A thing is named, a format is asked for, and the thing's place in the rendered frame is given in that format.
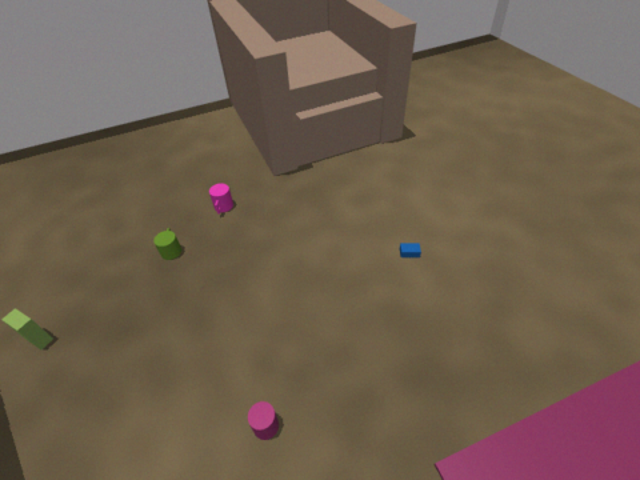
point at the armchair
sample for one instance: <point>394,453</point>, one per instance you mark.
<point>311,79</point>

